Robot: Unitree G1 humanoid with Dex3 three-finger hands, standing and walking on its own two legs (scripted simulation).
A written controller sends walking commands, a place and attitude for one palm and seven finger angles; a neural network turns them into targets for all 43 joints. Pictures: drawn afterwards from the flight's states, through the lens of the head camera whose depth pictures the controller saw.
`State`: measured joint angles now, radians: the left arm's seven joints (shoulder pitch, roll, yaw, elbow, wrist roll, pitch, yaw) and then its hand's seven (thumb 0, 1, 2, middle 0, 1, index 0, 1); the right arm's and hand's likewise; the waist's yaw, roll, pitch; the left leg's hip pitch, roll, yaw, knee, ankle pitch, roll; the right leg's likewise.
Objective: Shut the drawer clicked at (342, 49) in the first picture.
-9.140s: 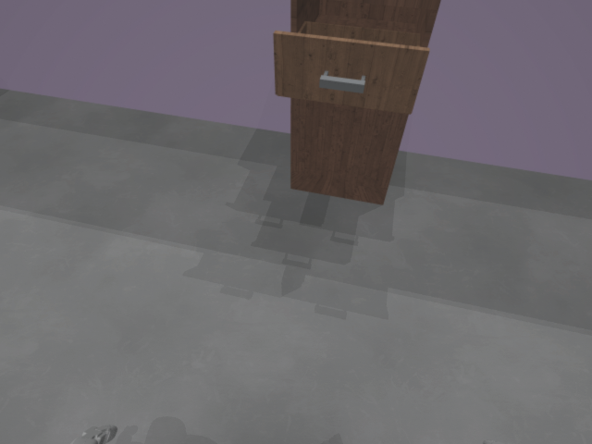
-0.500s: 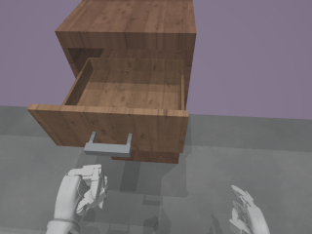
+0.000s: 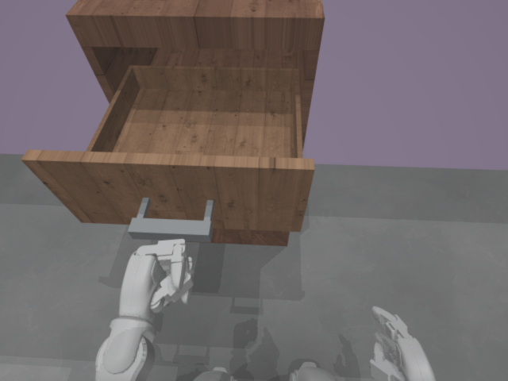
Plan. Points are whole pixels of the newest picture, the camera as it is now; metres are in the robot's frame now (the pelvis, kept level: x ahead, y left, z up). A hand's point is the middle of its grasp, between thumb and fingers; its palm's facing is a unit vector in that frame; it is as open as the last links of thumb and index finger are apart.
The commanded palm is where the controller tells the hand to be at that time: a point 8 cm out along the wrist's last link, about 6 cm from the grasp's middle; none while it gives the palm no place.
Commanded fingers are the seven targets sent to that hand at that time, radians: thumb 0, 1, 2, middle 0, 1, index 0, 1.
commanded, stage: bring the fist close to the handle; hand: left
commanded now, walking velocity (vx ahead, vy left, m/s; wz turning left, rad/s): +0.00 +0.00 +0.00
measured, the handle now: (174, 217) +0.35 +0.14 +0.05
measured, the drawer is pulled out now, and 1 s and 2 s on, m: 0.29 0.27 0.13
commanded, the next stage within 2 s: push the drawer shut in 0.40 s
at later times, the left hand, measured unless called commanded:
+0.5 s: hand (186, 276) +0.26 +0.11 +0.05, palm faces -0.03 -1.00 -0.02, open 3.3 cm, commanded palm +0.24 +0.17 +0.05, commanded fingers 0.00 0.90 0.90 -1.40 -1.60 -1.40 -1.60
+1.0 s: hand (189, 254) +0.30 +0.11 +0.04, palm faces -0.06 -1.00 -0.03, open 3.1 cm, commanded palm +0.29 +0.16 +0.05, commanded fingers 0.00 0.90 0.90 -1.40 -1.60 -1.40 -1.60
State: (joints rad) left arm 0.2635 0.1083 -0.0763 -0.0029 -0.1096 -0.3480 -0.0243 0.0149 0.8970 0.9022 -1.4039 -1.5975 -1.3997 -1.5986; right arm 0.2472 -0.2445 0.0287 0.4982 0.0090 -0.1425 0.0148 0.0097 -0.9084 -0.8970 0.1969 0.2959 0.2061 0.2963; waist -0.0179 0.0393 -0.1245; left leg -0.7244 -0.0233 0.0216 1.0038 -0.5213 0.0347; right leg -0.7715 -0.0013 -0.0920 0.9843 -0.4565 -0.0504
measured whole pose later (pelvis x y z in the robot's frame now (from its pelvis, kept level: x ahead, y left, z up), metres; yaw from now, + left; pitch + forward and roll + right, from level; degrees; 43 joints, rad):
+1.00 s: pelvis -0.01 +0.00 +0.00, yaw +1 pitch +14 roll -1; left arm 0.01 0.15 -0.05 0.21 -0.13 -0.35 -0.02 0.00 0.83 0.93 -1.41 -1.60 -1.40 -1.60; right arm 0.22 -0.25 0.03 0.55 0.02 -0.08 0.00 0.01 -0.91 -0.90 0.20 0.30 0.21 0.30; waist -0.02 0.04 -0.11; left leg -0.76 -0.03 0.01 1.02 -0.51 0.03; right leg -0.80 -0.01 -0.11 0.99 -0.44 -0.05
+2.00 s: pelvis -0.02 +0.01 +0.00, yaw -1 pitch +19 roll -1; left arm -0.65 0.20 0.16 0.94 -0.08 -0.47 0.02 0.01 0.85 0.93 -1.40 -1.60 -1.40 -1.60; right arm 0.33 -0.26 0.02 0.64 -0.01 -0.01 0.03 0.00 -0.91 -0.90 0.20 0.30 0.21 0.30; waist -0.11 0.03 -0.11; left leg -0.85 -0.02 0.05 1.01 -0.48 0.05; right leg -0.90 0.00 -0.07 0.98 -0.40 -0.04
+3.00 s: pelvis -0.01 +0.01 -0.02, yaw -3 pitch +27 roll -3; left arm -1.10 0.44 0.35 1.30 0.03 -0.44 0.01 0.03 0.86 0.94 -1.40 -1.60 -1.40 -1.60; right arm 0.44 -0.27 0.05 0.64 -0.07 0.05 0.05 0.00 -0.91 -0.90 0.20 0.30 0.21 0.30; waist -0.25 0.05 -0.11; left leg -1.05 0.01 0.03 1.09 -0.51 0.05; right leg -1.08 0.03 -0.09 1.00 -0.40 -0.04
